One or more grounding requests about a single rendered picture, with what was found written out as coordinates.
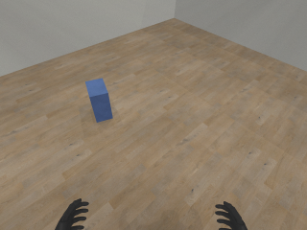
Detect right robot hand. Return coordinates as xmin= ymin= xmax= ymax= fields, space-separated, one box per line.
xmin=215 ymin=201 xmax=248 ymax=230

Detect left robot hand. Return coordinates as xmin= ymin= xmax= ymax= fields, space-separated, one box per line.
xmin=55 ymin=198 xmax=89 ymax=230

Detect carton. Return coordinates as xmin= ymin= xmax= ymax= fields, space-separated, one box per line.
xmin=85 ymin=78 xmax=113 ymax=123

